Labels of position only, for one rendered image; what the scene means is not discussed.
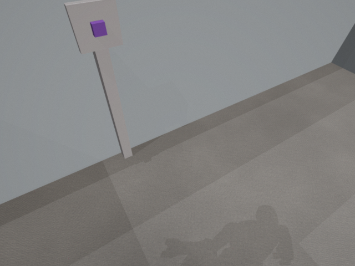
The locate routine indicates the button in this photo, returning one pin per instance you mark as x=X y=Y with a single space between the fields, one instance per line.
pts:
x=98 y=28

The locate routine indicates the panel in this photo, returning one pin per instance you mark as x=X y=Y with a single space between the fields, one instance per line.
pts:
x=80 y=14

